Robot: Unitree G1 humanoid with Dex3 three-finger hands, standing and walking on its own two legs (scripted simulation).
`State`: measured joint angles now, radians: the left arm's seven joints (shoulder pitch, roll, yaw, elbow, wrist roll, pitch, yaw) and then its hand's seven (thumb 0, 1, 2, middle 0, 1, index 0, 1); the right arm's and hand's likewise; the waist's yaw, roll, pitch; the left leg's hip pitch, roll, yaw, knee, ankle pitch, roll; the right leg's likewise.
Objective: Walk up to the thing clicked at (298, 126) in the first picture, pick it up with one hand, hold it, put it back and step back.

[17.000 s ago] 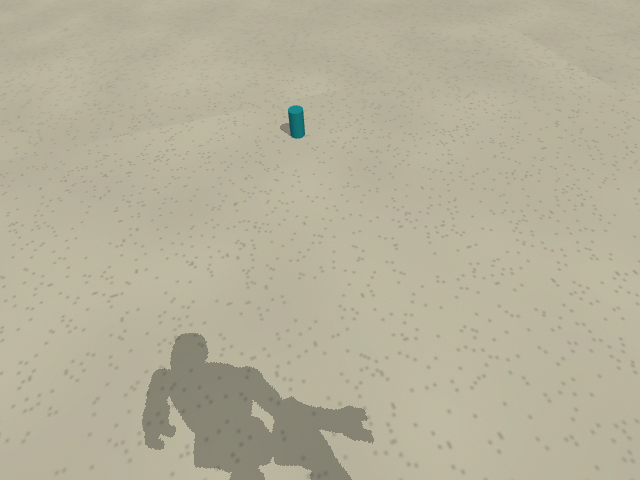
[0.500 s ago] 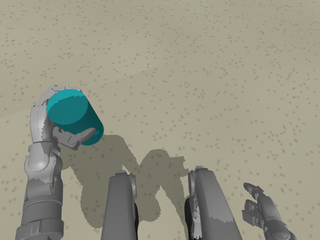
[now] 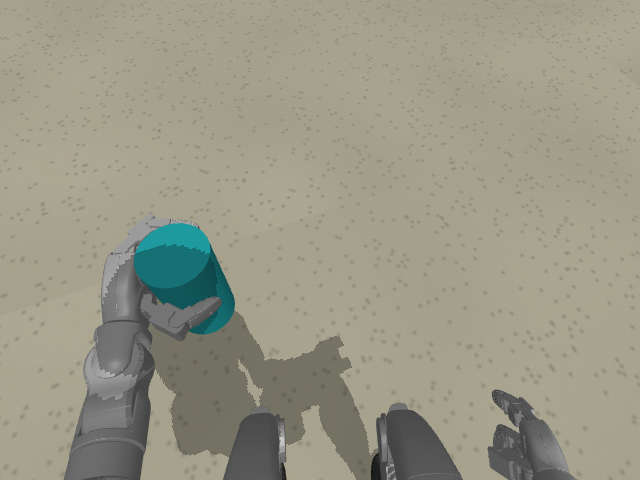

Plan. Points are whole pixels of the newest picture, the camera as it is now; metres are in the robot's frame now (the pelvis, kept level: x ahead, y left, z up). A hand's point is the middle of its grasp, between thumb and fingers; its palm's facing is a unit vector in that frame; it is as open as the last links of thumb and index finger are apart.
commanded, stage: lift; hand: left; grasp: from the side
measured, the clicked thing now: (191, 284) +0.36 +0.18 +0.00
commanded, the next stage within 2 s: hold in 0.74 s
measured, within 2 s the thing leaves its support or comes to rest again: neither
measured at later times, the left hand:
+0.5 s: hand (178, 255) +0.35 +0.17 +0.08, palm faces +0.06 -1.00 -0.03, open 11.0 cm
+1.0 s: hand (182, 249) +0.35 +0.16 +0.11, palm faces +0.06 -1.00 -0.01, open 11.0 cm
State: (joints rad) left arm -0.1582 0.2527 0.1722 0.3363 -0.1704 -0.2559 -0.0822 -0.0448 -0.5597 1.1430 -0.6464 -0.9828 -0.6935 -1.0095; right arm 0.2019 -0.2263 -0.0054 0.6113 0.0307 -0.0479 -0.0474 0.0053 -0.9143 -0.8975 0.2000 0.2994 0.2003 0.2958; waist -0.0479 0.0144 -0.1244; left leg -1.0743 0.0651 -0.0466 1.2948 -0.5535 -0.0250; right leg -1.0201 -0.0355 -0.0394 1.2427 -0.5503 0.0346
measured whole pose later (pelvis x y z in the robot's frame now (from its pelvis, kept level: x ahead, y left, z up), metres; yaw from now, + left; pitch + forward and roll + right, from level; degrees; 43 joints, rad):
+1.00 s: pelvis +0.02 -0.01 +0.07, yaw +0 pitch +8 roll -1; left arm -0.12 0.19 0.15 0.44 -0.18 -0.35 -0.11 -0.04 -0.52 1.11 -0.64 -0.98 -0.68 -1.00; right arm 0.21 -0.22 -0.01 0.65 0.01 -0.01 -0.04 0.01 -0.93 -0.90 0.20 0.30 0.20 0.30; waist -0.03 0.01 -0.03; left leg -0.62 0.07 -0.01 0.91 -0.43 -0.04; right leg -0.59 -0.03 -0.03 0.88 -0.44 0.02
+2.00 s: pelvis +0.02 -0.01 +0.08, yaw +0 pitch +5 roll -1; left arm -0.11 0.19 0.15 0.45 -0.18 -0.35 -0.13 -0.04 -0.49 1.07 -0.63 -0.98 -0.68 -1.00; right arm 0.21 -0.21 -0.01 0.66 0.01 -0.02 -0.04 0.01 -0.92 -0.90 0.20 0.30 0.20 0.30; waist -0.02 0.01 -0.01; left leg -0.52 0.06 0.00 0.82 -0.39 -0.03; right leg -0.49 -0.04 -0.02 0.80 -0.40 0.03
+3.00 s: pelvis +0.02 -0.01 +0.08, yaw +0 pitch +5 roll -1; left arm -0.14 0.19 0.15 0.49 -0.17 -0.36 -0.12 -0.04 -0.50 1.07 -0.62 -0.98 -0.67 -1.01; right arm 0.22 -0.21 -0.01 0.67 0.01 -0.01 -0.04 0.01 -0.93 -0.91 0.20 0.30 0.20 0.30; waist -0.02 0.01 -0.02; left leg -0.51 0.06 0.00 0.81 -0.39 -0.04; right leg -0.49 -0.03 -0.02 0.79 -0.40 0.02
